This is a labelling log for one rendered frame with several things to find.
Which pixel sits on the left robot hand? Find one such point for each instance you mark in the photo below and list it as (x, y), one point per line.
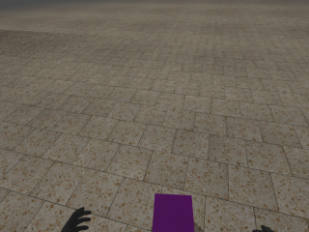
(75, 219)

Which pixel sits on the carton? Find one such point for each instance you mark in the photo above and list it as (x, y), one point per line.
(173, 213)

